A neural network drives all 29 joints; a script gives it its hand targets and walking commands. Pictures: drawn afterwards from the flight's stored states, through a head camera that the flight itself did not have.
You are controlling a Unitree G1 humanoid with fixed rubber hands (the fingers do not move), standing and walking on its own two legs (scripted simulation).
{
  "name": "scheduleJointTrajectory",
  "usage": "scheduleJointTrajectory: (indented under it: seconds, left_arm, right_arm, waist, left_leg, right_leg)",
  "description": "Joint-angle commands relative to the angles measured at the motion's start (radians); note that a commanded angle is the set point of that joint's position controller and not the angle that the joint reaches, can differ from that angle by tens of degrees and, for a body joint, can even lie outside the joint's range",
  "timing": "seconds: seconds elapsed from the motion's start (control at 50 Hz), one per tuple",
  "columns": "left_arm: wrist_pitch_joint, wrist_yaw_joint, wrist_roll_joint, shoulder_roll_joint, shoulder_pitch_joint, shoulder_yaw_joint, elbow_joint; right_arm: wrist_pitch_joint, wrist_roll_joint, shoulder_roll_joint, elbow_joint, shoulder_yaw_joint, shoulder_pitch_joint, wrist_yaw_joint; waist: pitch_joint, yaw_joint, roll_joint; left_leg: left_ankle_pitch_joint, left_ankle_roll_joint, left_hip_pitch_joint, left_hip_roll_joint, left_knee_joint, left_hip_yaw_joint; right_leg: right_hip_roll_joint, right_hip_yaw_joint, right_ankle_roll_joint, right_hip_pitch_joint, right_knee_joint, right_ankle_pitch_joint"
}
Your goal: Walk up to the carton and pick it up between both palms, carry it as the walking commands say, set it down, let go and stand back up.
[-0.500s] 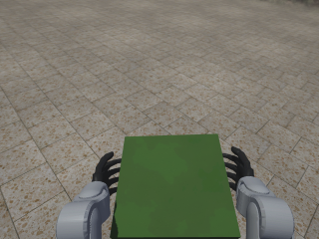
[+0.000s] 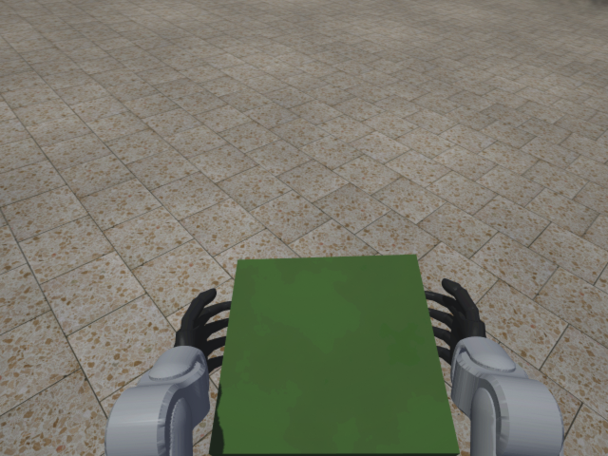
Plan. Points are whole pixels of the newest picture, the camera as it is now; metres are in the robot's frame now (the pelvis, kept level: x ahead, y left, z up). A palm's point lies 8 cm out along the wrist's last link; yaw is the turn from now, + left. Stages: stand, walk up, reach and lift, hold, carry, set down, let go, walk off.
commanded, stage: carry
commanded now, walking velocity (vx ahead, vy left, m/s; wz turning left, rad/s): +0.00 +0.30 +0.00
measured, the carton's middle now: (330, 378) +0.25 -0.01 +0.02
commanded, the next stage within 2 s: none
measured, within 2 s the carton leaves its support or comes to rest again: neither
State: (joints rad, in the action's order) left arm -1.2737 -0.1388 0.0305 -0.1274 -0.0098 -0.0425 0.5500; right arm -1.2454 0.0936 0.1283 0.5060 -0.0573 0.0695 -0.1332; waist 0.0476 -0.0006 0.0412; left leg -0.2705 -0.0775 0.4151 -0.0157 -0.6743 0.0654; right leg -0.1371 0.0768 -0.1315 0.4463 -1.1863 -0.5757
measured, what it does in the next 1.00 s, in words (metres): steps to the left: right foot, then left foot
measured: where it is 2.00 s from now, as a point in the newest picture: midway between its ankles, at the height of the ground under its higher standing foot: outside the picture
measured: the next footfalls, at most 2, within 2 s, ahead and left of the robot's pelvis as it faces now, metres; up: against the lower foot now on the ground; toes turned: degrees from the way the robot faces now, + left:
right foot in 0.14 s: +0.02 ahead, -0.08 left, +0.00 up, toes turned -10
left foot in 0.38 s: +0.05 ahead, +0.27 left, +0.00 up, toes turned +3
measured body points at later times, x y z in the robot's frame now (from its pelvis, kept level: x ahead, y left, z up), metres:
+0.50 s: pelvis -0.04 +0.19 +0.00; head -0.05 +0.22 +0.45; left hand +0.20 +0.34 +0.08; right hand +0.21 +0.04 +0.10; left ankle +0.01 +0.26 -0.72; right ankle -0.08 +0.01 -0.65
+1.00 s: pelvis -0.09 +0.37 +0.00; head -0.09 +0.39 +0.45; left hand +0.16 +0.53 +0.08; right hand +0.17 +0.22 +0.10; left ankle -0.02 +0.47 -0.72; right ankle -0.10 +0.17 -0.68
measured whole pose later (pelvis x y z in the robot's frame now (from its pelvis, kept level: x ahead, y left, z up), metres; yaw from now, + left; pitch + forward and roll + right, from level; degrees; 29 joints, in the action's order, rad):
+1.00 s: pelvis -0.09 +0.37 +0.00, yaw +1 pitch +0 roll -1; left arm -1.26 -0.13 0.03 -0.13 -0.01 -0.04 0.57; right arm -1.24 0.09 0.13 0.54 -0.05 0.06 -0.14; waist 0.03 -0.01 0.02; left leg -0.26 -0.02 0.44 0.01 -0.69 0.02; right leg -0.19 0.06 -0.13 0.42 -0.92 -0.52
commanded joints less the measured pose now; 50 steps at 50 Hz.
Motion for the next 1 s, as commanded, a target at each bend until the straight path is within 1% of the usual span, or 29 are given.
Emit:
scheduleJointTrajectory:
  seconds: [0.0, 0.08, 0.1, 0.12, 0.14, 0.16, 0.2, 0.22, 0.26, 0.32, 0.36, 0.38, 0.42, 0.48, 0.58, 0.64, 0.68, 0.7, 0.72, 0.74, 0.76, 0.8, 0.84, 0.86, 0.88, 0.9, 0.92, 0.94, 0.98]
  left_arm:
    - [0.041, 0.133, -0.311, -0.845, -0.525, 0.672, 0.187]
    - [0.052, 0.134, -0.294, -0.837, -0.467, 0.651, 0.185]
    - [0.053, 0.142, -0.3, -0.854, -0.476, 0.643, 0.183]
    - [0.05, 0.145, -0.289, -0.851, -0.435, 0.621, 0.152]
    - [0.068, 0.153, -0.303, -0.87, -0.431, 0.615, 0.173]
    - [0.081, 0.157, -0.299, -0.877, -0.439, 0.605, 0.167]
    - [0.065, 0.154, -0.306, -0.857, -0.428, 0.623, 0.172]
    - [0.061, 0.155, -0.295, -0.847, -0.421, 0.611, 0.154]
    - [0.066, 0.144, -0.297, -0.838, -0.435, 0.605, 0.177]
    - [0.062, 0.133, -0.293, -0.846, -0.437, 0.614, 0.215]
    - [0.046, 0.129, -0.284, -0.803, -0.411, 0.623, 0.182]
    - [0.035, 0.127, -0.274, -0.766, -0.424, 0.63, 0.201]
    - [0.046, 0.131, -0.31, -0.815, -0.51, 0.681, 0.24]
    - [0.053, 0.139, -0.317, -0.864, -0.514, 0.687, 0.219]
    - [0.042, 0.129, -0.306, -0.845, -0.53, 0.657, 0.207]
    - [0.045, 0.137, -0.303, -0.847, -0.477, 0.647, 0.183]
    - [0.054, 0.143, -0.292, -0.853, -0.417, 0.605, 0.159]
    - [0.071, 0.145, -0.289, -0.849, -0.401, 0.597, 0.165]
    - [0.071, 0.147, -0.287, -0.863, -0.385, 0.594, 0.158]
    - [0.063, 0.148, -0.304, -0.882, -0.414, 0.633, 0.184]
    - [0.071, 0.15, -0.305, -0.872, -0.47, 0.634, 0.223]
    - [0.071, 0.143, -0.316, -0.864, -0.465, 0.649, 0.237]
    - [0.076, 0.135, -0.312, -0.871, -0.457, 0.637, 0.245]
    - [0.076, 0.13, -0.311, -0.863, -0.448, 0.629, 0.258]
    - [0.059, 0.13, -0.287, -0.846, -0.404, 0.618, 0.199]
    - [0.058, 0.126, -0.292, -0.821, -0.395, 0.634, 0.227]
    - [0.046, 0.125, -0.29, -0.798, -0.428, 0.65, 0.233]
    - [0.036, 0.121, -0.287, -0.779, -0.45, 0.667, 0.217]
    - [0.042, 0.126, -0.294, -0.832, -0.494, 0.674, 0.227]
  right_arm:
    - [0.021, -0.378, 0.908, 0.101, 0.621, 0.331, 0.154]
    - [0.031, -0.388, 0.916, 0.141, 0.661, 0.333, 0.143]
    - [0.029, -0.394, 0.943, 0.142, 0.679, 0.352, 0.14]
    - [0.029, -0.392, 0.928, 0.144, 0.684, 0.367, 0.134]
    - [0.031, -0.394, 0.944, 0.204, 0.718, 0.382, 0.131]
    - [0.037, -0.415, 0.956, 0.274, 0.756, 0.466, 0.138]
    - [0.031, -0.398, 0.933, 0.204, 0.721, 0.416, 0.129]
    - [0.028, -0.4, 0.916, 0.202, 0.72, 0.431, 0.128]
    - [0.026, -0.415, 0.911, 0.194, 0.719, 0.424, 0.136]
    - [0.021, -0.424, 0.928, 0.208, 0.722, 0.418, 0.136]
    - [0.01, -0.387, 0.877, 0.146, 0.662, 0.319, 0.133]
    - [0.011, -0.384, 0.843, 0.143, 0.635, 0.331, 0.135]
    - [0.017, -0.386, 0.864, 0.154, 0.617, 0.324, 0.143]
    - [0.028, -0.375, 0.905, 0.126, 0.621, 0.322, 0.157]
    - [0.021, -0.379, 0.913, 0.127, 0.635, 0.356, 0.148]
    - [0.027, -0.38, 0.919, 0.151, 0.658, 0.355, 0.138]
    - [0.029, -0.396, 0.933, 0.174, 0.694, 0.396, 0.127]
    - [0.026, -0.395, 0.915, 0.225, 0.729, 0.374, 0.127]
    - [0.029, -0.423, 0.948, 0.258, 0.757, 0.446, 0.131]
    - [0.031, -0.409, 0.951, 0.217, 0.729, 0.421, 0.127]
    - [0.037, -0.41, 0.946, 0.227, 0.731, 0.457, 0.13]
    - [0.032, -0.406, 0.923, 0.209, 0.718, 0.399, 0.135]
    - [0.035, -0.42, 0.926, 0.234, 0.723, 0.401, 0.137]
    - [0.032, -0.426, 0.945, 0.246, 0.732, 0.39, 0.136]
    - [0.022, -0.419, 0.905, 0.222, 0.714, 0.379, 0.134]
    - [0.021, -0.409, 0.883, 0.219, 0.687, 0.333, 0.132]
    - [0.017, -0.392, 0.856, 0.184, 0.65, 0.335, 0.132]
    - [0.006, -0.392, 0.838, 0.14, 0.619, 0.303, 0.136]
    - [0.007, -0.387, 0.889, 0.121, 0.62, 0.314, 0.144]
  waist:
    - [0.252, -0.01, -0.208]
    - [0.351, -0.001, -0.213]
    - [0.354, 0.017, -0.166]
    - [0.345, 0.038, -0.107]
    - [0.357, 0.041, 0.259]
    - [0.298, 0.023, 0.449]
    - [0.185, 0.009, 0.125]
    - [0.192, 0.003, 0.087]
    - [0.223, 0.001, 0.188]
    - [0.251, 0.0, 0.236]
    - [0.268, -0.016, -0.042]
    - [0.223, -0.021, -0.39]
    - [0.224, -0.02, -0.305]
    - [0.208, -0.008, -0.194]
    - [0.292, -0.011, -0.175]
    - [0.338, 0.002, -0.208]
    - [0.358, 0.047, -0.013]
    - [0.367, 0.043, 0.443]
    - [0.255, 0.022, 0.465]
    - [0.185, 0.008, 0.193]
    - [0.184, 0.0, 0.094]
    - [0.234, -0.004, 0.111]
    - [0.254, 0.005, 0.229]
    - [0.285, 0.004, 0.306]
    - [0.316, -0.005, 0.217]
    - [0.345, -0.013, 0.033]
    - [0.267, -0.015, -0.339]
    - [0.251, -0.014, -0.402]
    - [0.219, -0.009, -0.255]
  left_leg:
    - [0.28, -0.077, -0.251, 0.2, 0.293, -0.264]
    - [0.472, -0.077, -0.327, 0.227, 0.296, -0.253]
    - [0.407, 0.003, -0.225, 0.165, 0.31, -0.151]
    - [0.312, 0.114, -0.03, 0.123, 0.265, -0.078]
    - [-0.011, 0.171, 0.183, 0.049, 0.022, 0.001]
    - [-0.211, 0.179, 0.324, 0.074, -0.299, -0.083]
    - [-0.124, 0.134, 0.306, 0.115, -0.539, -0.205]
    - [-0.099, 0.117, 0.3, 0.108, -0.424, -0.167]
    - [-0.119, 0.102, 0.132, 0.072, -0.169, -0.056]
    - [-0.105, 0.09, -0.108, 0.028, 0.104, 0.023]
    - [-0.045, 0.034, -0.303, 0.12, 0.29, -0.113]
    - [0.103, -0.071, -0.272, 0.366, 0.399, -0.438]
    - [0.041, -0.068, -0.158, 0.294, 0.374, -0.334]
    - [-0.008, -0.052, -0.143, 0.206, 0.36, -0.226]
    - [0.349, -0.084, -0.321, 0.211, 0.332, -0.271]
    - [0.412, 0.032, -0.294, 0.179, 0.396, -0.189]
    - [0.196, 0.207, 0.036, 0.072, 0.307, -0.019]
    - [-0.17, 0.24, 0.237, 0.054, -0.131, -0.003]
    - [-0.205, 0.208, 0.34, 0.102, -0.461, -0.179]
    - [-0.136, 0.173, 0.312, 0.117, -0.555, -0.24]
    - [-0.076, 0.15, 0.286, 0.112, -0.497, -0.204]
    - [-0.092, 0.114, 0.152, 0.084, -0.189, -0.099]
    - [-0.128, 0.108, 0.039, 0.05, 0.025, -0.02]
    - [-0.07, 0.097, -0.056, 0.044, 0.098, 0.014]
    - [-0.05, 0.09, -0.191, 0.03, 0.177, 0.01]
    - [0.032, 0.067, -0.326, 0.083, 0.24, -0.051]
    - [0.267, -0.024, -0.348, 0.365, 0.364, -0.414]
    - [0.22, -0.056, -0.257, 0.353, 0.366, -0.39]
    - [-0.091, -0.034, -0.169, 0.284, 0.369, -0.312]
  right_leg:
    - [0.065, 0.03, 0.072, 0.074, 0.117, -0.019]
    - [0.077, 0.06, 0.112, -0.103, 0.534, 0.063]
    - [0.084, 0.107, 0.124, -0.26, 0.717, 0.172]
    - [-0.019, 0.024, 0.141, -0.489, 0.873, 0.293]
    - [-0.328, -0.363, 0.229, -0.597, 0.904, 0.332]
    - [-0.591, -0.654, 0.357, -0.464, 0.9, 0.526]
    - [-0.442, -0.419, 0.332, -0.303, 0.846, 0.594]
    - [-0.359, -0.304, 0.269, -0.332, 0.783, 0.747]
    - [-0.272, -0.124, 0.197, -0.295, 0.703, 0.984]
    - [-0.236, -0.097, 0.155, -0.185, 0.689, 0.724]
    - [-0.079, 0.003, 0.095, 0.033, 0.462, 0.215]
    - [0.082, 0.136, 0.027, 0.245, 0.204, -0.132]
    - [0.058, -0.022, 0.071, 0.168, -0.06, -0.131]
    - [0.029, 0.013, 0.075, 0.147, -0.09, 0.047]
    - [0.065, 0.024, 0.092, 0.03, 0.28, -0.023]
    - [0.099, 0.102, 0.114, -0.171, 0.591, 0.066]
    - [-0.063, -0.015, 0.167, -0.608, 0.904, 0.303]
    - [-0.472, -0.546, 0.292, -0.585, 0.909, 0.231]
    - [-0.61, -0.686, 0.391, -0.379, 0.934, 0.398]
    - [-0.495, -0.531, 0.355, -0.261, 0.931, 0.372]
    - [-0.39, -0.348, 0.285, -0.271, 0.843, 0.512]
    - [-0.27, -0.129, 0.192, -0.323, 0.696, 1.001]
    - [-0.261, -0.13, 0.172, -0.309, 0.692, 1.047]
    - [-0.268, -0.111, 0.152, -0.291, 0.677, 0.979]
    - [-0.194, -0.077, 0.115, -0.209, 0.582, 0.765]
    - [-0.095, -0.007, 0.08, -0.053, 0.476, 0.402]
    - [0.064, 0.116, 0.009, 0.234, 0.249, -0.068]
    - [0.059, -0.005, 0.042, 0.182, 0.064, -0.167]
    - [0.036, -0.026, 0.064, 0.15, -0.021, -0.02]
